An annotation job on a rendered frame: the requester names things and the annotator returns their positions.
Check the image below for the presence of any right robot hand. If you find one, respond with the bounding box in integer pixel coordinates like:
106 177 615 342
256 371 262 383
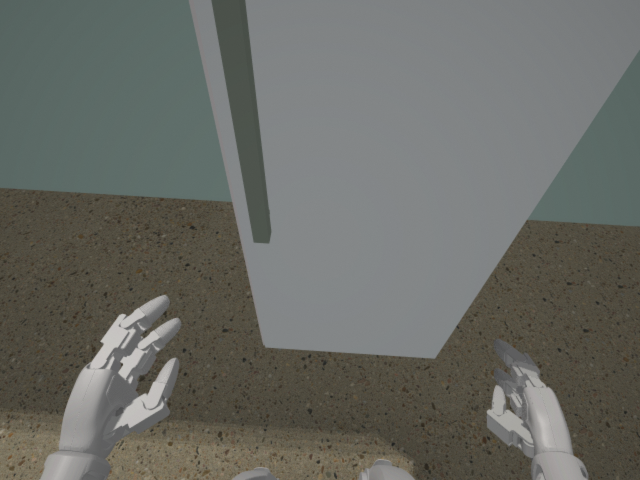
487 339 574 461

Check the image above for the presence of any fridge door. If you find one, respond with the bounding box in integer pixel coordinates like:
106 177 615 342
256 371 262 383
193 0 640 359

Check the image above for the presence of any robot right shin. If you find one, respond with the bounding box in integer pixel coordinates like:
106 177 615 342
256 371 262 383
372 459 392 467

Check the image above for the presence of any robot right forearm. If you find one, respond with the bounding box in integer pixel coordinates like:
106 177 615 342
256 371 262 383
531 451 589 480

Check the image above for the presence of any handle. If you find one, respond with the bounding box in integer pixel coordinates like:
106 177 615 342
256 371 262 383
211 0 271 244

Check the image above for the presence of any left robot hand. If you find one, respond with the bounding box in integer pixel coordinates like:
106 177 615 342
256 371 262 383
59 295 181 459

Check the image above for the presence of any robot left forearm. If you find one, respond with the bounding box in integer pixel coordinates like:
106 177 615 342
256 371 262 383
39 451 111 480

